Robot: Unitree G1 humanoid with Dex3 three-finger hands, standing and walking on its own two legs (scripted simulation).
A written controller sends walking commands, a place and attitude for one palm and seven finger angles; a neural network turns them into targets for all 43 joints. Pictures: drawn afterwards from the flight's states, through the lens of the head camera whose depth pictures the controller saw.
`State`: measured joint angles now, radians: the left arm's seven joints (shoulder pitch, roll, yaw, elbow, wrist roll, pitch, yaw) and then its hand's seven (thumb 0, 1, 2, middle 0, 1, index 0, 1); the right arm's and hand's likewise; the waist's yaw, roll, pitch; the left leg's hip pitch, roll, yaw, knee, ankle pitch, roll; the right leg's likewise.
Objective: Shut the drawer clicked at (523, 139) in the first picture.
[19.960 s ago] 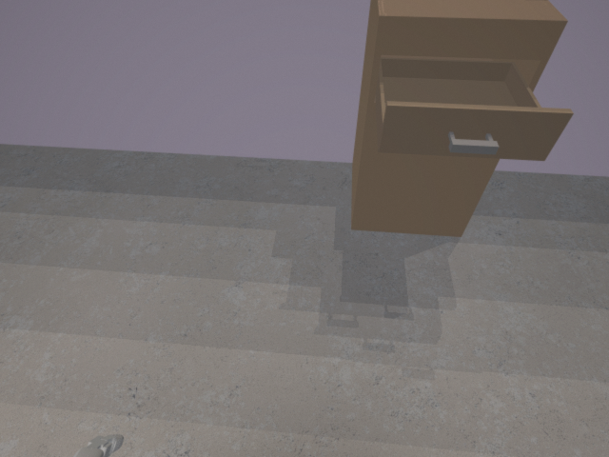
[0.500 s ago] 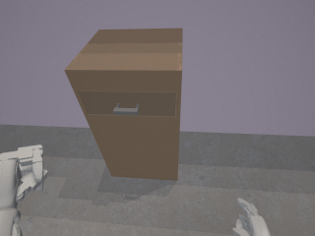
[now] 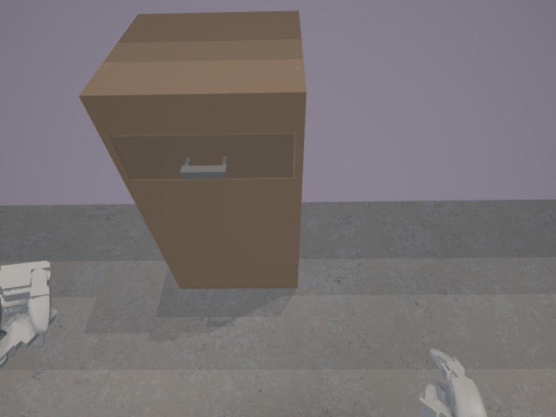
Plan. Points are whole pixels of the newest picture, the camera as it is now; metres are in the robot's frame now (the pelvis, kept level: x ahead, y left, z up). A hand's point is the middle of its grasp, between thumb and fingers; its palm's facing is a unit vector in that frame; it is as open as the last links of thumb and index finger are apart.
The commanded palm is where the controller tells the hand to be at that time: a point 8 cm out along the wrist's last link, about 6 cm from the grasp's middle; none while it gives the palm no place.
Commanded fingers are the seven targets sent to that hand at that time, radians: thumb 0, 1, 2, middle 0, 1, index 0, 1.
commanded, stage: step back with the hand held close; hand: left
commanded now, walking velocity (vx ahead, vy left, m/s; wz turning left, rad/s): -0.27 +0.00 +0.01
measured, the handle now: (205, 166) +0.66 +0.22 -0.08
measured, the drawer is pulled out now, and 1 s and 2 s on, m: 0.00 0.00 0.00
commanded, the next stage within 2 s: stop stepping back and stand still in 1.34 s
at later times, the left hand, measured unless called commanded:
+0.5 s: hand (21, 360) +0.14 +0.24 +0.16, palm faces +0.38 -0.77 -0.51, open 3.2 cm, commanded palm +0.07 +0.28 +0.18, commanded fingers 0.00 0.90 0.90 -1.40 -1.60 -1.40 -1.60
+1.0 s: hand out of the picture +0.06 +0.25 +0.18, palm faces +0.44 -0.76 -0.47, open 3.2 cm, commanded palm +0.01 +0.27 +0.18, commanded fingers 0.00 0.90 0.90 -1.40 -1.60 -1.40 -1.60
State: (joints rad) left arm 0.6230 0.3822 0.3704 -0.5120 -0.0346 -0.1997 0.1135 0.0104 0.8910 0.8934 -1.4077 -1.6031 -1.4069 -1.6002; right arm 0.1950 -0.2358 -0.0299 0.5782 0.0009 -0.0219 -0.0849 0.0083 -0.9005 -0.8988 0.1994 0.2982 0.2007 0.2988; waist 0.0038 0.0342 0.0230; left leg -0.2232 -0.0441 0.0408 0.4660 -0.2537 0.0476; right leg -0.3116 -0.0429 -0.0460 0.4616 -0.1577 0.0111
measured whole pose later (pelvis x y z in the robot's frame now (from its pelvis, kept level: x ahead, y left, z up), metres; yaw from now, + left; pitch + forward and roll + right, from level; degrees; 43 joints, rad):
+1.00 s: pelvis -0.11 -0.01 -0.01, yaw +2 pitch +4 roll -4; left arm 0.63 0.39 0.44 -0.61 -0.02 -0.30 0.15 0.01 0.89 0.89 -1.41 -1.60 -1.41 -1.60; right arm 0.21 -0.16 -0.02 0.62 -0.02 -0.13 -0.07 0.01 -0.90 -0.90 0.20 0.30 0.20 0.30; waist 0.02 0.01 -0.03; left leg -0.49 0.03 -0.01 0.50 -0.08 0.03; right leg -0.30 0.07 0.01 0.76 -0.47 0.01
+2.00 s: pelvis -0.29 +0.05 +0.00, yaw -8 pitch -1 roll -2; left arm 0.67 0.46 0.39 -0.70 -0.04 -0.17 0.13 0.01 0.89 0.89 -1.41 -1.60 -1.41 -1.60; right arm 0.22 -0.16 0.03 0.62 -0.03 -0.08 -0.07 0.01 -0.89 -0.90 0.21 0.30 0.21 0.30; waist 0.01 -0.05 0.00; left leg -0.48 0.00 0.02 0.75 -0.30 -0.01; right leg -0.24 0.04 -0.08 0.48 -0.23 -0.08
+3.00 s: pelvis -0.31 +0.06 +0.00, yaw +0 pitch -1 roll -1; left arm 0.30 0.25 0.02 1.12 0.01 0.03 0.01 0.01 0.91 0.89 -0.61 -0.77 -0.61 -0.76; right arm 0.28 -0.21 -0.02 1.10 -0.02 0.04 -0.01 0.00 -0.90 -0.90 0.20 0.30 0.20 0.30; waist 0.01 0.02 0.09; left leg -0.28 -0.02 -0.04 0.43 -0.13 0.01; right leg -0.21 0.03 0.00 0.43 -0.20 -0.02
